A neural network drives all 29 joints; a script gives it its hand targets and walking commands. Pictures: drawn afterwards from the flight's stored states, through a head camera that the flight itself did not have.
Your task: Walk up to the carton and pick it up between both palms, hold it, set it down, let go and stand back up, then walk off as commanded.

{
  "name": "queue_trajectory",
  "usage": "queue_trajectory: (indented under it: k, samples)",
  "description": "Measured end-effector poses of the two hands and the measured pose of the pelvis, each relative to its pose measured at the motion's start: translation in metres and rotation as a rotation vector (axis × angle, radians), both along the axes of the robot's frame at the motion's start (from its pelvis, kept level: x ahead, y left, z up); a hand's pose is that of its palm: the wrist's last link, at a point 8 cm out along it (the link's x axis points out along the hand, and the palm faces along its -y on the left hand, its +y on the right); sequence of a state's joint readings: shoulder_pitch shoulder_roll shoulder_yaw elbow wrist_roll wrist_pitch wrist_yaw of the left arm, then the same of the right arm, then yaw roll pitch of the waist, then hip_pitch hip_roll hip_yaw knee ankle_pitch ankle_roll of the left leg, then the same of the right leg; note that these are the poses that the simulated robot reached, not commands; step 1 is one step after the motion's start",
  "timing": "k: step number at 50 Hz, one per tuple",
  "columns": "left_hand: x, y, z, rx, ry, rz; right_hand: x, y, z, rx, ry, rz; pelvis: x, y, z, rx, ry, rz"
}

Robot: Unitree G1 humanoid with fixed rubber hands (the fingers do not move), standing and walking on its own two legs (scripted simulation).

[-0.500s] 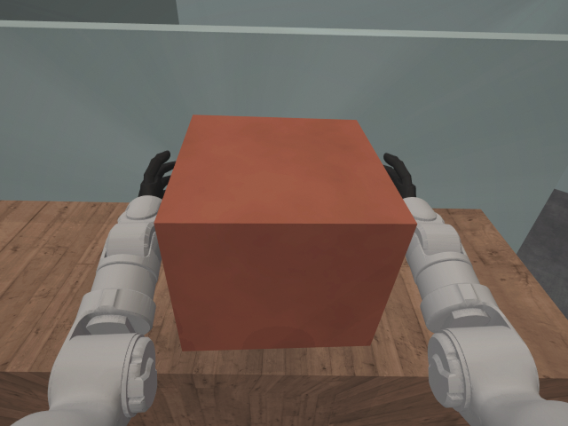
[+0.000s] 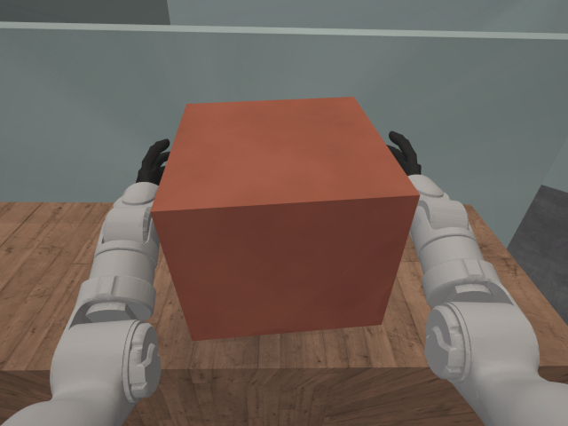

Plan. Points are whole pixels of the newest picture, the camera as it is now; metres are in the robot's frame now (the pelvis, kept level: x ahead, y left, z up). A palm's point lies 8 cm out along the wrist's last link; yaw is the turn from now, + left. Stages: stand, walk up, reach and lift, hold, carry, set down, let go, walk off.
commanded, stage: reach and lift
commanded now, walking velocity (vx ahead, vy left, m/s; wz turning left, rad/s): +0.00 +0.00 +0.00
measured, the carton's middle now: (279, 209) +0.38 +0.02 +0.17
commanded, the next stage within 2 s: hold in 0.32 s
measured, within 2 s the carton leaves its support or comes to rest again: neither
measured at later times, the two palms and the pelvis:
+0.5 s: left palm (152, 175) +0.37 +0.20 +0.23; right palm (407, 177) +0.39 -0.16 +0.23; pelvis +0.01 +0.00 +0.00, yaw +0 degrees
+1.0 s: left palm (143, 179) +0.36 +0.21 +0.24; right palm (408, 169) +0.38 -0.16 +0.24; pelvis -0.01 +0.00 +0.00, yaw +0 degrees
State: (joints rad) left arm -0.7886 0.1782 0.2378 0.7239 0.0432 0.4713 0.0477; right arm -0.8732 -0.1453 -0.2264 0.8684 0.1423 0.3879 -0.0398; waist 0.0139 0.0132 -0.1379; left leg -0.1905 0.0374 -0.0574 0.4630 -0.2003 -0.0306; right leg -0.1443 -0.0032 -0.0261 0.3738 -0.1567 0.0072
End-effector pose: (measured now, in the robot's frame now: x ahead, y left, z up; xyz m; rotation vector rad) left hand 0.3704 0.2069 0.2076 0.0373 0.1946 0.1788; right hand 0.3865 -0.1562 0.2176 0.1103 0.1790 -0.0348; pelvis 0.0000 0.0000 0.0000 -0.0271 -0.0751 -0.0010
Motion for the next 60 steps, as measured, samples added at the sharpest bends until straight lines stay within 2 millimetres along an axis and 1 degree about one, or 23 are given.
queue_trajectory:
  k: [8, 10, 13, 15, 19, 21, 25, 33, 37, 41, 49, 56, 60]
  samples:
    - [0.018, -0.006, -0.009, 0.034, 0.040, -0.001, 0.018, -0.006, -0.010, -0.003, 0.035, -0.005, 0.013, -0.002, 0.001, 0.002, 0.020, 0.001]
    - [0.021, -0.007, -0.006, 0.043, 0.035, 0.000, 0.021, -0.007, -0.010, -0.011, 0.029, -0.004, 0.016, -0.002, 0.001, 0.002, 0.024, 0.002]
    - [0.023, -0.008, 0.007, 0.046, -0.002, 0.002, 0.022, -0.007, -0.003, -0.027, -0.010, -0.003, 0.018, -0.002, 0.001, 0.002, 0.027, 0.002]
    - [0.023, -0.007, 0.010, 0.036, -0.008, 0.003, 0.022, -0.007, 0.000, -0.026, -0.016, -0.005, 0.018, -0.002, 0.001, 0.002, 0.027, 0.002]
    - [0.018, -0.004, 0.008, 0.008, 0.022, 0.002, 0.017, -0.003, -0.004, -0.029, 0.018, -0.008, 0.017, -0.002, 0.001, 0.002, 0.020, 0.002]
    - [0.014, -0.004, 0.010, 0.009, 0.021, 0.001, 0.014, -0.003, -0.003, -0.028, 0.017, -0.009, 0.015, -0.002, 0.001, 0.002, 0.017, 0.002]
    - [0.004, -0.005, 0.023, 0.023, -0.021, 0.002, 0.004, -0.004, 0.009, -0.019, -0.025, -0.009, 0.008, -0.002, 0.001, 0.002, 0.008, 0.003]
    - [-0.017, -0.001, 0.028, 0.002, -0.027, 0.003, -0.014, -0.001, 0.021, -0.018, -0.030, 0.000, -0.008, -0.002, 0.000, 0.002, -0.014, 0.003]
    - [-0.024, 0.002, 0.030, -0.006, -0.033, 0.013, -0.016, 0.002, 0.028, -0.018, -0.035, 0.011, -0.013, -0.002, 0.000, 0.002, -0.020, 0.004]
    - [-0.025, 0.003, 0.028, -0.013, -0.025, 0.018, -0.015, 0.004, 0.030, -0.015, -0.026, 0.017, -0.014, -0.002, -0.001, 0.002, -0.023, 0.004]
    - [-0.016, 0.000, 0.028, 0.006, -0.027, 0.016, -0.006, 0.001, 0.027, -0.015, -0.030, 0.018, -0.008, -0.002, 0.000, 0.002, -0.014, 0.005]
    - [-0.002, -0.002, 0.022, 0.015, -0.001, 0.013, 0.007, -0.001, 0.021, -0.019, -0.005, 0.014, 0.002, -0.003, 0.000, 0.003, 0.001, 0.005]
    - [0.003, -0.006, 0.023, 0.034, 0.002, 0.001, 0.008, -0.005, 0.019, -0.030, -0.004, 0.001, 0.006, -0.003, 0.001, 0.003, 0.006, 0.005]
